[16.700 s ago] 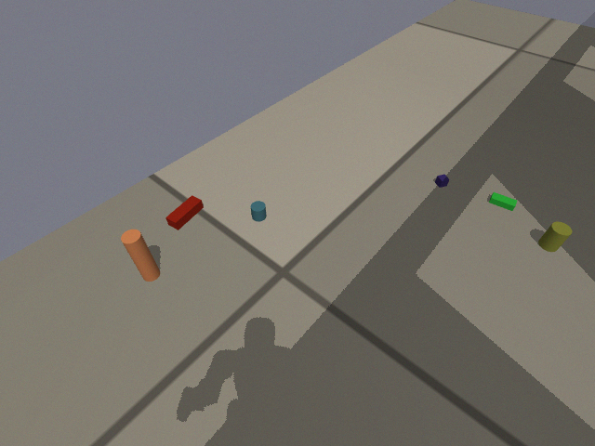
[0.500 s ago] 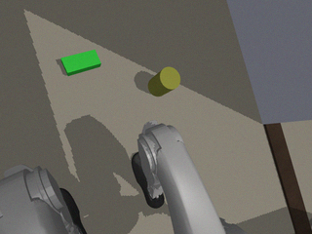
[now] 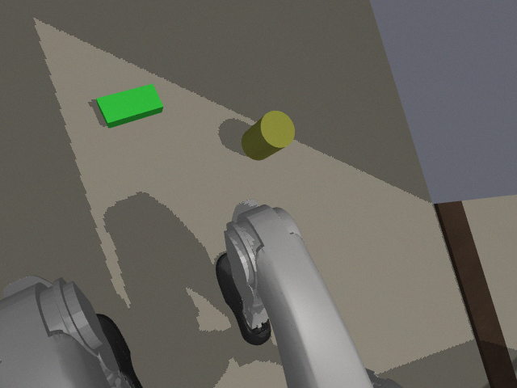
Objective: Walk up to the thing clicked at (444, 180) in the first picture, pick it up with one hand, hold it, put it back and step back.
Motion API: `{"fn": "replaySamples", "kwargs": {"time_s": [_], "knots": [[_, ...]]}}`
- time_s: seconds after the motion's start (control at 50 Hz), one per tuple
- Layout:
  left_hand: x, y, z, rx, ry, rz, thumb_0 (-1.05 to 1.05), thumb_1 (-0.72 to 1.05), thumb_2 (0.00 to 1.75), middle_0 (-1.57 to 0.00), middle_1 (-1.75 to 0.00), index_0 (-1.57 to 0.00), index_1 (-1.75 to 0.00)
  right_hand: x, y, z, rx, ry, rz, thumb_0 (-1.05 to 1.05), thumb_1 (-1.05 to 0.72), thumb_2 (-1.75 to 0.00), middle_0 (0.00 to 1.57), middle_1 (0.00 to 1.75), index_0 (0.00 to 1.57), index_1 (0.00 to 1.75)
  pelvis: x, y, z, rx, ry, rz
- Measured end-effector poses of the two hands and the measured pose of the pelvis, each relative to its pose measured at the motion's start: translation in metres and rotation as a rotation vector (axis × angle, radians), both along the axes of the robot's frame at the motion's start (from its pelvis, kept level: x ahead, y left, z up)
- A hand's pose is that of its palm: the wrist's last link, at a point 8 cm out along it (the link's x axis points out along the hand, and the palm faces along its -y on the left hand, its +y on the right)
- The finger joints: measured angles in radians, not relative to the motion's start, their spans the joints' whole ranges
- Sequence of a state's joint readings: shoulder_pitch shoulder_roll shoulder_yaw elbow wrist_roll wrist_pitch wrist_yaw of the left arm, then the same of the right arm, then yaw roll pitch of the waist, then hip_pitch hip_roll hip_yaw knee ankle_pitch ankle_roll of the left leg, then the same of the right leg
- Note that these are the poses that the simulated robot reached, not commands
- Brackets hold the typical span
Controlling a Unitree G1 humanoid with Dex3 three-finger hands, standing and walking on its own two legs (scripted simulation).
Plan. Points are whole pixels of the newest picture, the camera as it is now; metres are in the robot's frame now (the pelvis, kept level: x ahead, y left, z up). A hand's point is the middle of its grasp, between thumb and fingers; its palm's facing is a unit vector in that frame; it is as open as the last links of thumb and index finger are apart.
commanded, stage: rise first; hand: left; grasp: from above
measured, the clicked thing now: out of the picture +0.50 +0.32 -0.31
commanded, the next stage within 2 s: none
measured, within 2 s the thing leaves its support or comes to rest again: neither
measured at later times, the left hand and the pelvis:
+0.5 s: hand out of the picture +0.46 +0.35 -0.20, palm faces -0.14 -0.39 -0.91, open 13.4 cm; pelvis +0.00 +0.00 +0.00, yaw +0 degrees
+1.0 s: hand out of the picture +0.46 +0.35 -0.20, palm faces -0.14 -0.39 -0.91, open 13.6 cm; pelvis +0.00 +0.00 +0.00, yaw +0 degrees
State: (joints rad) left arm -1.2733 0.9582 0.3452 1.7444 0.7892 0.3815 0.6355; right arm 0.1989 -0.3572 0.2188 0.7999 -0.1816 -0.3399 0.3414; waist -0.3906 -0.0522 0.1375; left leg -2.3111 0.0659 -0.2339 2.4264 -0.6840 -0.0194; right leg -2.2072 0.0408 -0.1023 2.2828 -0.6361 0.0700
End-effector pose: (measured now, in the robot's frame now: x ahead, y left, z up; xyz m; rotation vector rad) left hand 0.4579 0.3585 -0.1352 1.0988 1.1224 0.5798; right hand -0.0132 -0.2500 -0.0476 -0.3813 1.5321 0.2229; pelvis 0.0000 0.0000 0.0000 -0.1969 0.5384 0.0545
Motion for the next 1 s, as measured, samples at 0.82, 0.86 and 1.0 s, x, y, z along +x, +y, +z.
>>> {"fn": "replaySamples", "kwargs": {"time_s": [0.82,0.86,1.0], "knots": [[-0.0001,-0.0023,-0.0019,0.003,0.001,-0.014,0.00,-0.44,0.90,-0.25,-0.86,-0.23,-0.89,-0.0017,-0.0009,0.0062,-0.001,0.003,0.012,0.00,-0.91,-0.90,0.20,0.30,0.20,0.30,-0.0005,0.0002,0.0034,-0.001,0.001,0.002],[0.0009,-0.0031,-0.0027,0.001,0.001,-0.015,0.00,-0.44,0.90,-0.25,-0.87,-0.23,-0.90,-0.0019,-0.0004,0.0069,-0.002,0.004,0.013,0.00,-0.91,-0.90,0.20,0.30,0.20,0.30,-0.0003,0.0002,0.0036,-0.001,0.001,0.002],[0.0037,-0.0049,-0.0042,0.000,-0.008,-0.010,0.00,-0.45,0.92,-0.24,-0.88,-0.21,-0.91,-0.0036,0.0008,0.0093,-0.001,0.011,0.010,0.00,-0.91,-0.90,0.20,0.30,0.20,0.30,0.0002,0.0001,0.0041,-0.002,0.002,0.001]]}}
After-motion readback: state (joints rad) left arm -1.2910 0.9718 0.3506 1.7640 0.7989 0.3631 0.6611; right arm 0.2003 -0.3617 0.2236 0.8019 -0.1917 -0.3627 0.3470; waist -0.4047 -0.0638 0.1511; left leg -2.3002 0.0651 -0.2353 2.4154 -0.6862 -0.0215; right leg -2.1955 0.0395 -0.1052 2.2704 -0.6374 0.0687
